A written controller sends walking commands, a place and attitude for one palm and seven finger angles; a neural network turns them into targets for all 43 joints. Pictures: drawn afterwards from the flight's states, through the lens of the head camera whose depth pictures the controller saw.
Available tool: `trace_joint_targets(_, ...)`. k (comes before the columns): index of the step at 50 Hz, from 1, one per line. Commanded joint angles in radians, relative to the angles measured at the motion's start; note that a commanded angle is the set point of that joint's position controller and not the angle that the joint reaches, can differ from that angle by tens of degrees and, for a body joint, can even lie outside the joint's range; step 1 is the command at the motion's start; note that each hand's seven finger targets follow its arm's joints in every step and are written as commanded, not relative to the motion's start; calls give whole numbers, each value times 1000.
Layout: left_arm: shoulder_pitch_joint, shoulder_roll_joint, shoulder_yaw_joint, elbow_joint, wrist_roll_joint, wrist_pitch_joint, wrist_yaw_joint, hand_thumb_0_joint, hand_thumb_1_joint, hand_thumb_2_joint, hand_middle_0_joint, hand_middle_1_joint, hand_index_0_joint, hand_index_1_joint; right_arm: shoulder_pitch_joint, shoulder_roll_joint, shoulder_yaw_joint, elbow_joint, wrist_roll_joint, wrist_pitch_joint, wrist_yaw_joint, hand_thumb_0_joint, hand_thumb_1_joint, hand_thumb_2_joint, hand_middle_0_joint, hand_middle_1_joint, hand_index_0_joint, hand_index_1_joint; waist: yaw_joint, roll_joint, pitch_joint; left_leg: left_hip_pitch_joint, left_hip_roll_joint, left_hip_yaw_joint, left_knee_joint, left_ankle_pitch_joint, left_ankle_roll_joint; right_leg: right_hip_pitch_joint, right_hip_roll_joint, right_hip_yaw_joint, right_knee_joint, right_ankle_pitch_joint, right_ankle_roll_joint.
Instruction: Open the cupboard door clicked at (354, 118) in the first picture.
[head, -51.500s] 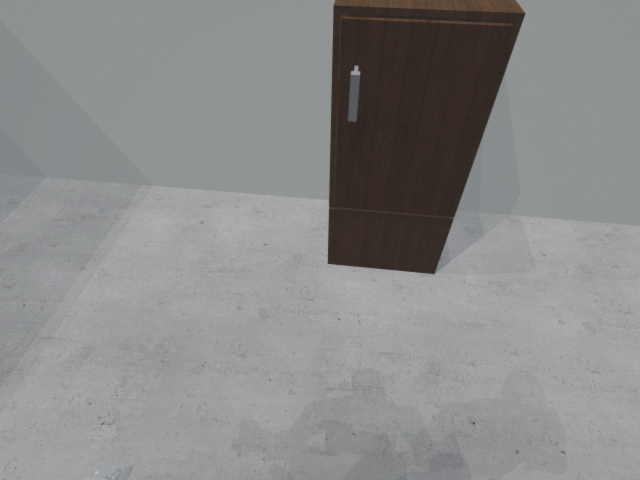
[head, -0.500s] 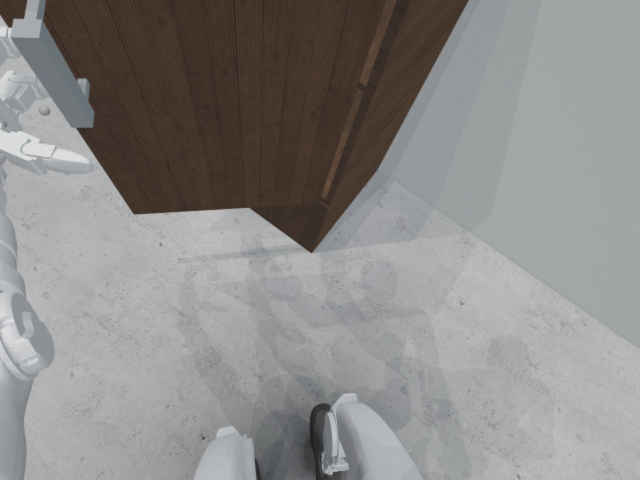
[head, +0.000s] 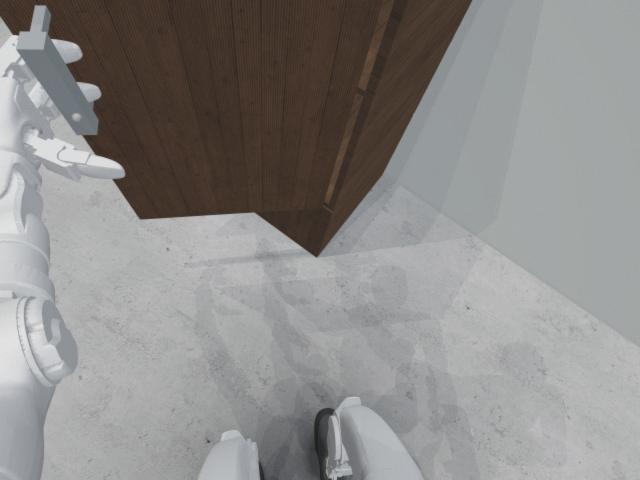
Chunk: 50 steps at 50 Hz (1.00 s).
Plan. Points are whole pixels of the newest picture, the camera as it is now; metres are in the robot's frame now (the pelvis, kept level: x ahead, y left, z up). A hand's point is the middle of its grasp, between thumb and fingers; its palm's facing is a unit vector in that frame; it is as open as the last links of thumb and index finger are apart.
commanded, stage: slide the fingers in behind the handle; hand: left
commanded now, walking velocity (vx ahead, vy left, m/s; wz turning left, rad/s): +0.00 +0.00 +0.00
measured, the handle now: (65, 75) +0.57 +0.24 +0.07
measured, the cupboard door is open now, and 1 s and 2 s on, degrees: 44 44 73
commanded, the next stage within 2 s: close the thumb around the handle in 0.36 s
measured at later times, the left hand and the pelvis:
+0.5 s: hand (82, 118) +0.52 +0.22 +0.07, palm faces +0.01 -1.00 -0.03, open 14.0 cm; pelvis -0.01 +0.00 +0.00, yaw +0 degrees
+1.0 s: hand (82, 122) +0.51 +0.22 +0.07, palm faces +0.04 -1.00 -0.02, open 7.0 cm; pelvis +0.00 +0.00 +0.00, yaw +1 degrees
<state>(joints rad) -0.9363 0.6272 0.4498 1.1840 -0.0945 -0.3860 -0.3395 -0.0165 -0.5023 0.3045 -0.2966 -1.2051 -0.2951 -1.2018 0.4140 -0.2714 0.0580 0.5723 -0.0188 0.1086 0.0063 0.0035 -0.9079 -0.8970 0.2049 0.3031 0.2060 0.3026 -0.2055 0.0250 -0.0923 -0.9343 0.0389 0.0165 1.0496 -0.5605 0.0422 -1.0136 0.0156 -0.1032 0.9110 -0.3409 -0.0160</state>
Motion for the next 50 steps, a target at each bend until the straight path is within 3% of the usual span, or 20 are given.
trace_joint_targets(1, -406, 246, 26, -231, -22, -74, 1, 0, -500, 300, -300, -1200, -300, -1200, 208, -195, -74, -19, -8, -6, -8, 0, -900, -900, 200, 300, 200, 300, 0, 200, -551, 310, 0, -89, -105, 678, -41, 358, 34, 65, -25, 380, -12)
trace_joint_targets(3, -394, 246, 38, -195, -28, -64, 7, 0, -500, 300, -300, -1200, -300, -1200, 207, -194, -73, -19, -7, -7, -10, 0, -900, -900, 200, 300, 200, 300, -4, 138, -520, 243, -6, -77, -106, 608, -29, 393, 34, 71, -29, 383, -9)
trace_joint_targets(5, -418, 281, 56, -207, -20, -69, 19, 0, -500, 300, -300, -1200, -300, -1200, 199, -195, -68, -26, -6, -9, -14, 0, -900, -900, 200, 300, 200, 300, -2, 140, -502, 209, -12, -76, -114, 574, -23, 414, 31, 74, -26, 381, -13)
trace_joint_targets(6, -432, 284, 47, -223, -7, -72, 25, 0, -500, 300, -300, -1200, -300, -1200, 198, -190, -67, -28, -5, -10, -13, 0, -900, -900, 200, 300, 200, 300, 5, 186, -526, 228, -12, -75, -114, 584, -28, 407, 29, 76, -21, 377, -12)
trace_joint_targets(7, -444, 244, 16, -235, -1, -78, 32, 0, -500, 300, -300, -1200, -300, -1200, 198, -185, -69, -24, -7, -12, -11, 0, -900, -900, 200, 300, 200, 300, -3, 194, -531, 255, -11, -78, -113, 599, -30, 387, 29, 73, -22, 374, -11)
trace_joint_targets(13, -394, 236, 23, -203, -9, -79, 29, 0, -500, 300, -300, -1200, -300, -1200, 200, -192, -71, -25, -6, -15, -8, 0, -900, -900, 200, 300, 200, 300, 2, 169, -531, 254, -9, -75, -113, 601, -31, 392, 30, 73, -27, 370, -10)
trace_joint_targets(17, -423, 256, 25, -165, -7, -67, 23, 0, -500, 300, -300, -1200, -300, -1200, 196, -194, -66, -20, -4, -16, -14, 0, -900, -900, 200, 300, 200, 300, -10, 131, -471, 190, -12, -73, -123, 517, -21, 399, 28, 77, -34, 340, -8)
trace_joint_targets(21, -413, 279, 45, -214, -5, -88, 20, 0, -500, 300, -300, -1200, -300, -1200, 203, -193, -70, -26, -7, -22, -14, 0, -900, -900, 200, 300, 200, 300, 9, 179, -567, 239, -14, -71, -111, 584, -27, 421, 27, 84, -21, 386, -12)
trace_joint_targets(23, -416, 245, 21, -213, -11, -92, 15, 0, -500, 300, -300, -1200, -300, -1200, 198, -190, -68, -21, -7, -23, -11, 0, -900, -900, 200, 300, 200, 300, 2, 175, -537, 241, -11, -73, -110, 579, -29, 400, 27, 79, -24, 373, -11)
trace_joint_targets(26, -413, 243, 25, -200, -18, -86, 14, 0, -332, 372, -312, -1218, -312, -1218, 197, -194, -71, -20, -6, -23, -12, 0, -900, -900, 200, 300, 200, 300, -3, 149, -515, 230, -11, -74, -118, 560, -25, 405, 29, 77, -31, 365, -10)
trace_joint_targets(29, -423, 209, -9, -201, -15, -76, 13, 0, -164, 444, -324, -1236, -324, -1236, 192, -192, -69, -19, -4, -24, -12, 0, -900, -900, 200, 300, 200, 300, -9, 176, -496, 242, -11, -73, -122, 552, -27, 374, 27, 75, -35, 342, -9)
trace_joint_targets(31, -428, 229, 10, -235, -12, -88, 21, 0, -52, 492, -332, -1248, -332, -1248, 199, -193, -74, -16, -8, -25, -11, 0, -900, -900, 200, 300, 200, 300, 3, 195, -536, 284, -8, -82, -117, 604, -35, 371, 29, 71, -29, 353, -11)
trace_joint_targets(33, -410, 212, 4, -213, -16, -84, 24, 0, 60, 540, -340, -1260, -340, -1260, 201, -193, -74, -13, -8, -25, -10, 0, -900, -900, 200, 300, 200, 300, -7, 161, -516, 268, -7, -80, -116, 596, -32, 372, 29, 69, -33, 360, -9)
trace_joint_targets(34, -393, 242, 28, -211, -13, -85, 26, 0, 116, 564, -344, -1266, -344, -1266, 203, -196, -74, -15, -8, -24, -11, 0, -900, -900, 200, 300, 200, 300, 5, 134, -520, 250, -8, -81, -119, 589, -31, 396, 29, 71, -30, 365, -10)
trace_joint_targets(36, -416, 218, 5, -212, -13, -90, 25, 0, 228, 612, -352, -1278, -352, -1278, 199, -194, -73, -11, -8, -25, -11, 0, -900, -900, 200, 300, 200, 300, -6, 160, -514, 269, -7, -83, -120, 598, -33, 374, 28, 69, -30, 360, -9)
trace_joint_targets(40, -407, 195, -11, -269, -17, -105, 28, 0, 452, 708, -368, -1302, -368, -1302, 202, -193, -78, -16, -11, -26, -7, 0, -900, -900, 200, 300, 200, 300, 9, 219, -553, 359, -1, -97, -115, 706, -54, 342, 32, 59, -27, 362, -15)
trace_joint_targets(42, -405, 152, -41, -253, -17, -101, 30, 0, 564, 756, -376, -1314, -376, -1314, 201, -189, -79, -8, -11, -26, -3, 0, -900, -900, 200, 300, 200, 300, -2, 210, -538, 371, 4, -101, -114, 725, -59, 319, 34, 55, -31, 363, -10)
trace_joint_targets(45, -411, 165, -29, -259, -20, -107, 36, 0, 732, 828, -388, -1332, -388, -1332, 202, -193, -80, -9, -11, -23, -4, 0, -900, -900, 200, 300, 200, 300, -5, 161, -526, 337, 0, -97, -116, 688, -48, 349, 35, 58, -33, 368, -12)
trace_joint_targets(48, -441, 157, -44, -238, -9, -104, 40, 0, 900, 900, -400, -1350, -400, -1350, 197, -188, -78, 4, -11, -24, -5, 0, -900, -900, 200, 300, 200, 300, -11, 185, -492, 314, -3, -96, -123, 642, -49, 339, 31, 60, -35, 348, -10)
trace_joint_targets(50, -436, 156, -44, -241, -9, -107, 41, 0, 900, 900, -400, -1350, -400, -1350, 199, -190, -78, 1, -12, -26, -6, 0, -900, -900, 200, 300, 200, 300, -12, 193, -501, 333, -4, -98, -119, 664, -48, 327, 32, 58, -34, 347, -13)
